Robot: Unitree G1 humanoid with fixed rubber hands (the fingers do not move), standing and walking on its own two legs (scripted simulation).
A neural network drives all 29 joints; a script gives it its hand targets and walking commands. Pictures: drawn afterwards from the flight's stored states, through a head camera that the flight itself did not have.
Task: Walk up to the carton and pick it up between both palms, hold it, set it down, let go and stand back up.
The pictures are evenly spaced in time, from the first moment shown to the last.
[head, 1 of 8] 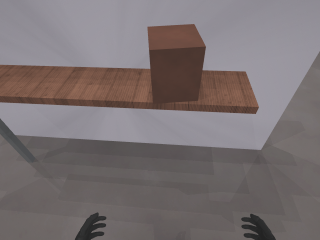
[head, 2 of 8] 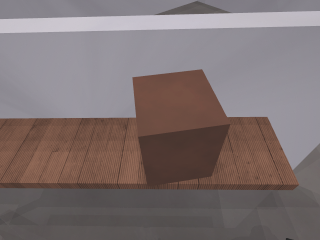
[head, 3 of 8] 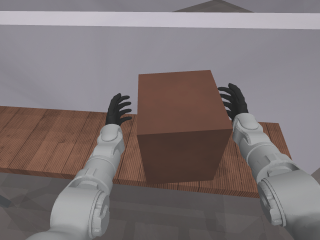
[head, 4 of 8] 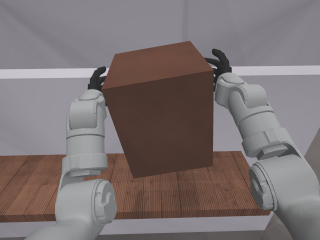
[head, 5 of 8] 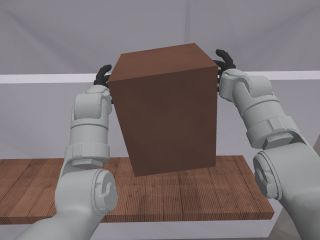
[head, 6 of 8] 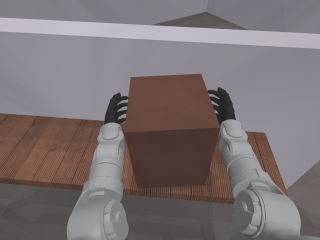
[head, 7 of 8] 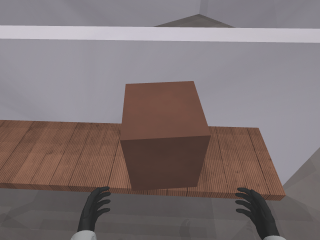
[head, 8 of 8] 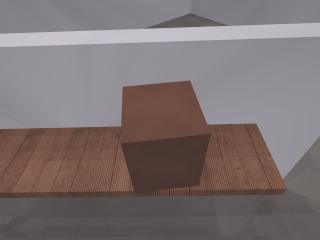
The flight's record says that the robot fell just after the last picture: no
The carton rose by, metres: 0.26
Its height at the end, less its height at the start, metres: +0.00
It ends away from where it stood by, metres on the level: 0.01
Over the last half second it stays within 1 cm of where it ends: yes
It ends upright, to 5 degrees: yes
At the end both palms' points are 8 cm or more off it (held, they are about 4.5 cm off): yes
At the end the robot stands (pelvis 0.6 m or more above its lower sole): yes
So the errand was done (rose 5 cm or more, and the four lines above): yes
